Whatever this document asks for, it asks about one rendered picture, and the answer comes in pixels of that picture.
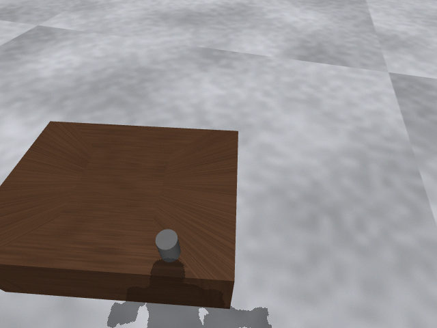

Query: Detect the can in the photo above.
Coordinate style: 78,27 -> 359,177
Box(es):
156,229 -> 181,262

